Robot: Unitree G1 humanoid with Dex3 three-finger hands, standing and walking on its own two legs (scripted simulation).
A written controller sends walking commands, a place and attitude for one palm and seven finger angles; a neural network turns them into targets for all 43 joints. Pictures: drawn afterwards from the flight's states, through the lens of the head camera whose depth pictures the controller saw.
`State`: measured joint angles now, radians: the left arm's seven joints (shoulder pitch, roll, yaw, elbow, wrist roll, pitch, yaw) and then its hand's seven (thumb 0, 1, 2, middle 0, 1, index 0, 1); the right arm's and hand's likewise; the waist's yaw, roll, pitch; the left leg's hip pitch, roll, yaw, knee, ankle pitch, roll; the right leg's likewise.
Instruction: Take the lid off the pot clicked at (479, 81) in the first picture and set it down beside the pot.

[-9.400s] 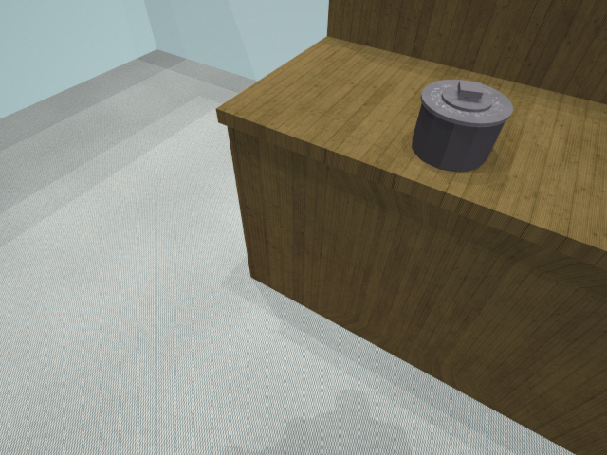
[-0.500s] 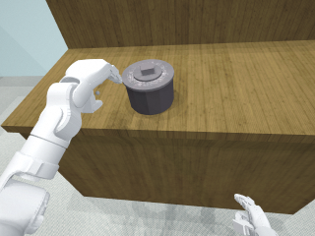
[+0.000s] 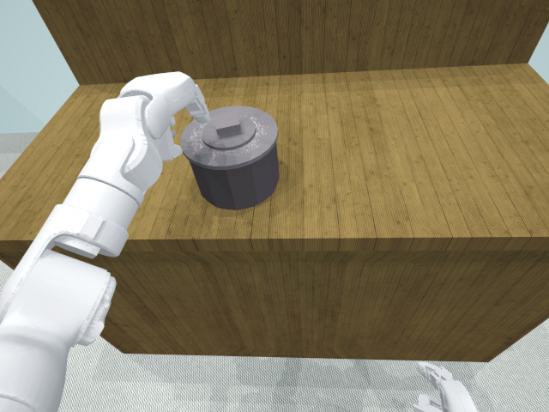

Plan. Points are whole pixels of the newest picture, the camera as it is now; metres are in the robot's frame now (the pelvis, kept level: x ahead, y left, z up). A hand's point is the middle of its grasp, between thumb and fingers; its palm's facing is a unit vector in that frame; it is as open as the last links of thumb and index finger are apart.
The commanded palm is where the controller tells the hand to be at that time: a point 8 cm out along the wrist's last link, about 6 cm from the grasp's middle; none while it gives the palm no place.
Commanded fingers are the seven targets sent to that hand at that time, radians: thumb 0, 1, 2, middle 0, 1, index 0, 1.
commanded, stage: move the open hand above the knob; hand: left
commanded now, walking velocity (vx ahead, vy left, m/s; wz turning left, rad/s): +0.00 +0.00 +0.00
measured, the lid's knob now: (226, 123) +0.55 +0.10 +0.14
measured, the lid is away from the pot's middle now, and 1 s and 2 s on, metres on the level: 0.00 0.00 0.00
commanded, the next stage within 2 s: lower the open fingers around the knob in 1.18 s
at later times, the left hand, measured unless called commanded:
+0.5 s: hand (215, 101) +0.51 +0.10 +0.20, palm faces -0.28 -0.05 -0.96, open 10.0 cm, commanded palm +0.52 +0.11 +0.27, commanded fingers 0.00 -0.36 1.61 -0.86 -0.08 -0.86 -0.08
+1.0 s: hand (220, 98) +0.52 +0.10 +0.21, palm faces -0.28 -0.04 -0.96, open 10.0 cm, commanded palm +0.51 +0.11 +0.27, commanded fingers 0.00 -0.36 1.61 -0.86 -0.08 -0.86 -0.08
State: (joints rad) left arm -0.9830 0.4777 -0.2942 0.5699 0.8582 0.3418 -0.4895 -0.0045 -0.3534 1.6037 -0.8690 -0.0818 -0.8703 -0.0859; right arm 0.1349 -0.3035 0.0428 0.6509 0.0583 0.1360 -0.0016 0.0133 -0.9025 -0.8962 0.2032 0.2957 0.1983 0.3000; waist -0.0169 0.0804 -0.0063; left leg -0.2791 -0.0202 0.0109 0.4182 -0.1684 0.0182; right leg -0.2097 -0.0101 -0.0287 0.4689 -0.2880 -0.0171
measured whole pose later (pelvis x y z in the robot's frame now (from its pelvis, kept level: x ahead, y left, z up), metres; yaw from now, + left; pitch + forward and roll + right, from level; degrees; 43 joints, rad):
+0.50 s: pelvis +0.02 +0.02 +0.00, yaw -1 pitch +7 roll +1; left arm -1.32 0.35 -0.32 1.02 0.90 0.33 -0.41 0.00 -0.35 1.60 -0.87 -0.08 -0.87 -0.09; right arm 0.22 -0.28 0.03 0.73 0.05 0.12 -0.01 0.01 -0.90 -0.90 0.20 0.30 0.20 0.30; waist -0.09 0.06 -0.03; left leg -0.33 -0.04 0.03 0.39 -0.17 0.04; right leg -0.27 -0.03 0.00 0.43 -0.28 0.01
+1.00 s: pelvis +0.02 +0.01 +0.00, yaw -2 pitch +7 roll +1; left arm -1.31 0.35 -0.30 1.05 0.91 0.32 -0.40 0.00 -0.35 1.60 -0.87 -0.08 -0.87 -0.09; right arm 0.26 -0.29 0.01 0.73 0.04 0.11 -0.01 0.01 -0.90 -0.90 0.20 0.30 0.20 0.30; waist -0.09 0.07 -0.06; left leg -0.33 -0.02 0.05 0.37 -0.17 0.03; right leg -0.27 -0.02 0.01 0.42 -0.27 0.00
